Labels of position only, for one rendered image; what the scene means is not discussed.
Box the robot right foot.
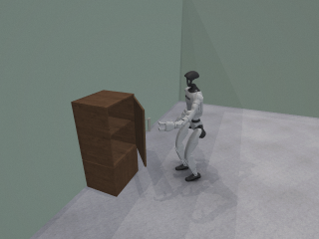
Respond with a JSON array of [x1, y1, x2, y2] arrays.
[[175, 164, 188, 171]]

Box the cupboard door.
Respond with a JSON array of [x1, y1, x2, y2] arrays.
[[133, 97, 147, 167]]

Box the robot left hand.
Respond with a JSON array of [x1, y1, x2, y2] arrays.
[[158, 120, 175, 132]]

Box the robot right forearm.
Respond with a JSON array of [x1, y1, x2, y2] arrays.
[[181, 107, 187, 117]]

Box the handle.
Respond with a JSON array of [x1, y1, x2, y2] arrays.
[[145, 118, 152, 132]]

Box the robot left upper arm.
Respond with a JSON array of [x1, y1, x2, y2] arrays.
[[185, 93, 203, 116]]

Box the robot right hand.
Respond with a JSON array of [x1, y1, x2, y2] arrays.
[[175, 115, 183, 122]]

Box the humanoid robot torso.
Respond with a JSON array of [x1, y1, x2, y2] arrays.
[[185, 89, 203, 130]]

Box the robot left forearm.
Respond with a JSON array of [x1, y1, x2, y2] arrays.
[[174, 112, 195, 129]]

